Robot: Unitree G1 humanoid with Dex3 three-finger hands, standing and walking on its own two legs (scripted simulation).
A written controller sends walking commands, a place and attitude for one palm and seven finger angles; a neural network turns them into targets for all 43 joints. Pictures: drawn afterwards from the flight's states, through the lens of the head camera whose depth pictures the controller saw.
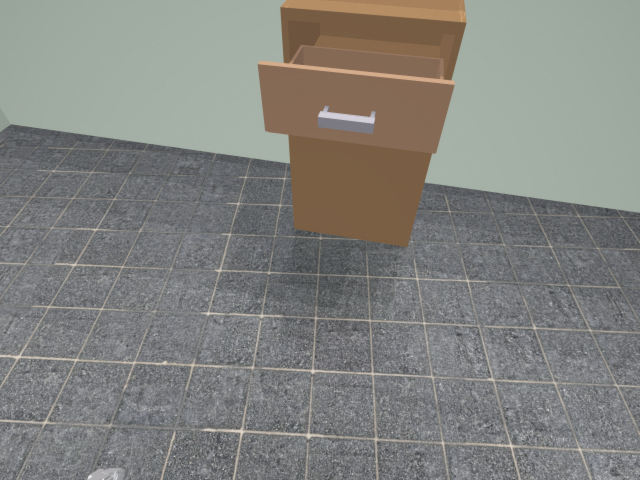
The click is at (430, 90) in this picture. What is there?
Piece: drawer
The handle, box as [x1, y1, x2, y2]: [318, 106, 375, 133]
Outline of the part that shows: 318,115 318,126 372,133 375,112 372,111 369,117 328,112 328,106 325,106 324,109 320,111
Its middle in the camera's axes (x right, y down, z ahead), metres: +0.06 -0.29 +0.92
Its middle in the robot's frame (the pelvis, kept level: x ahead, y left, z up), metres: +0.89 -0.02 -0.01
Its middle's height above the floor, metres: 0.76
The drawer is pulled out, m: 0.28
